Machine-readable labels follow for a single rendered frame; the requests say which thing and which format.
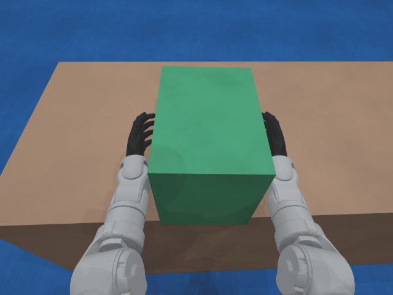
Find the right robot hand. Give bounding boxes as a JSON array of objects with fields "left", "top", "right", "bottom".
[{"left": 262, "top": 112, "right": 287, "bottom": 157}]

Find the pedestal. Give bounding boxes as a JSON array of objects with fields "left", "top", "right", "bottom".
[{"left": 0, "top": 61, "right": 393, "bottom": 275}]

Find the right robot upper arm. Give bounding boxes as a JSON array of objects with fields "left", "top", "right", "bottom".
[{"left": 276, "top": 243, "right": 354, "bottom": 295}]

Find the robot right forearm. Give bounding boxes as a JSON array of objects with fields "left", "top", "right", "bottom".
[{"left": 266, "top": 155, "right": 355, "bottom": 292}]

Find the left robot upper arm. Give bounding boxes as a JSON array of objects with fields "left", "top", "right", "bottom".
[{"left": 71, "top": 247, "right": 147, "bottom": 295}]

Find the robot left forearm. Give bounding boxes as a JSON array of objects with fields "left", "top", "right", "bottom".
[{"left": 70, "top": 155, "right": 151, "bottom": 295}]

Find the left robot hand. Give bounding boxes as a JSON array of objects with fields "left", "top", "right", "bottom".
[{"left": 126, "top": 112, "right": 155, "bottom": 157}]

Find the carton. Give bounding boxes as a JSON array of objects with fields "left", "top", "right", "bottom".
[{"left": 147, "top": 66, "right": 276, "bottom": 225}]

